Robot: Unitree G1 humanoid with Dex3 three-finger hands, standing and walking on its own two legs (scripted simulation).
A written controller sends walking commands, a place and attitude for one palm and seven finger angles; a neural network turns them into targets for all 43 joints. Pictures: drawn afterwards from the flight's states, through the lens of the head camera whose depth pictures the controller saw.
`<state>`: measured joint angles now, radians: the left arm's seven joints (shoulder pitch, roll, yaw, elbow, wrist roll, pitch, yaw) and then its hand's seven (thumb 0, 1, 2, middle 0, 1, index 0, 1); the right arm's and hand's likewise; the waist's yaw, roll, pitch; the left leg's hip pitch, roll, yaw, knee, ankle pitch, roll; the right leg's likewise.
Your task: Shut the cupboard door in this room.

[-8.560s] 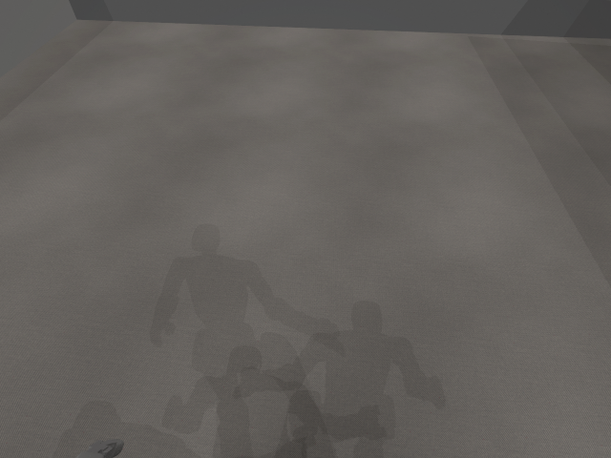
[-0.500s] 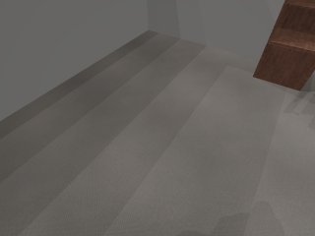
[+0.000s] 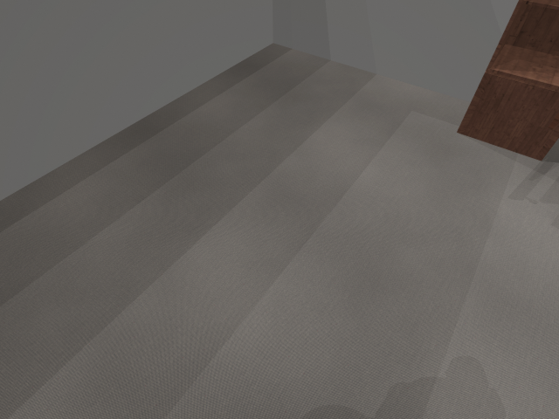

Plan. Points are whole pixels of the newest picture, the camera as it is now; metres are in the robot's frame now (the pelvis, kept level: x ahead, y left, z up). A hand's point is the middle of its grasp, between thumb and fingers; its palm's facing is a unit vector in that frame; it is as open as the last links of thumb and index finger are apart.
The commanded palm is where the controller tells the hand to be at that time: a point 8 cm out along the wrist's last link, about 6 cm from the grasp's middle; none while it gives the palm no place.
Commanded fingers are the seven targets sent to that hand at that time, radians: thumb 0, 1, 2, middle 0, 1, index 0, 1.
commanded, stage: turn or walk to find it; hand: left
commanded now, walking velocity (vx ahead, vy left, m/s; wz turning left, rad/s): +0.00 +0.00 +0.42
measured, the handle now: out of the picture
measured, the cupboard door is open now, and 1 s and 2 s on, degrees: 77 77 77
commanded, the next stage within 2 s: stand and wait in 0.06 s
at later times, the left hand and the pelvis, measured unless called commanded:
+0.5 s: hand out of the picture +0.00 +0.18 -0.17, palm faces +0.14 -0.96 -0.22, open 7.4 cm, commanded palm none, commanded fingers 0.00 0.90 0.90 -0.20 -0.30 -0.20 -0.30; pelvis -0.01 +0.00 +0.00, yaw +6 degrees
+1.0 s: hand out of the picture -0.01 +0.23 -0.16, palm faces +0.30 -0.91 -0.27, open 7.4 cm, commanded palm none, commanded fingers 0.00 0.90 0.90 -0.20 -0.30 -0.20 -0.30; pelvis -0.04 +0.00 +0.00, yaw +17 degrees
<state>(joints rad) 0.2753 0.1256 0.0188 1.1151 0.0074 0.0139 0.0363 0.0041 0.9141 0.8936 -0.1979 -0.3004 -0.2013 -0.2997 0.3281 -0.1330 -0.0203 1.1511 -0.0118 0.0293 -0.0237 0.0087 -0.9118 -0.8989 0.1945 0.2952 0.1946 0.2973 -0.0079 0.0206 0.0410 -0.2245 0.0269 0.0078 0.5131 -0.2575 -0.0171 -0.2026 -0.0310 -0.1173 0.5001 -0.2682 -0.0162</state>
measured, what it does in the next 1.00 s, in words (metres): lifts its right foot, turning left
